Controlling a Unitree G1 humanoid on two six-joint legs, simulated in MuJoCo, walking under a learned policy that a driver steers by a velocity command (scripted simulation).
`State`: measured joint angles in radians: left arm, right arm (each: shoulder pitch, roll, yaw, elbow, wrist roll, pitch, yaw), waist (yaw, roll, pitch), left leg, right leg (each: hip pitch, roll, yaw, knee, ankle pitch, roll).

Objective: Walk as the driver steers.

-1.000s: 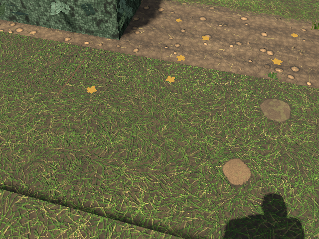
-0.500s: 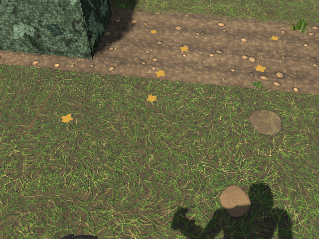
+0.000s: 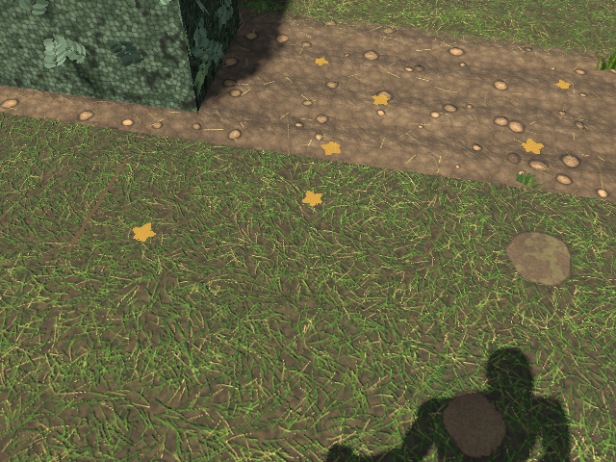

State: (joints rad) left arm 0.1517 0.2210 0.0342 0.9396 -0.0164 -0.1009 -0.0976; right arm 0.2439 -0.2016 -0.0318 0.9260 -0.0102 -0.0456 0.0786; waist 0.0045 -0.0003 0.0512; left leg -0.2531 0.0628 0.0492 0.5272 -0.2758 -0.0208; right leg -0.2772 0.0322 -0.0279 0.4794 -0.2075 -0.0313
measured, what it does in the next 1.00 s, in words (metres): stands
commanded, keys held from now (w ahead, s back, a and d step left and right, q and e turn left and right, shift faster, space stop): no key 0.84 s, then w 0.16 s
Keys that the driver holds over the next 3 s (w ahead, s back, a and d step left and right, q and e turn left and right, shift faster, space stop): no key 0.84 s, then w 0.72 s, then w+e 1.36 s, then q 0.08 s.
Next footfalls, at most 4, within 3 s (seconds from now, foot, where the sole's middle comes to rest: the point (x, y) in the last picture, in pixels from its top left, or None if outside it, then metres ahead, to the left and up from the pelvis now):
1.56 left None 0.46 0.17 -0.94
2.04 right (360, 362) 0.78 -0.11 -0.94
2.58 left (316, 279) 1.16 0.00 -1.11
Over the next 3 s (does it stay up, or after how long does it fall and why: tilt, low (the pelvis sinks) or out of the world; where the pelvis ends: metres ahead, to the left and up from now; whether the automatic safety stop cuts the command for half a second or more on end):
stays up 1.17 -0.14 -0.34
